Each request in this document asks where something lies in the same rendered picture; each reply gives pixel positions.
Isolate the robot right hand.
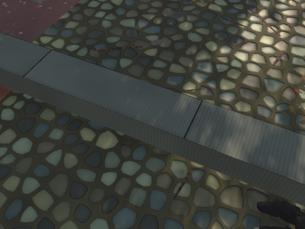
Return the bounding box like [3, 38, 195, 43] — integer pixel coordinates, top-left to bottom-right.
[256, 200, 305, 229]

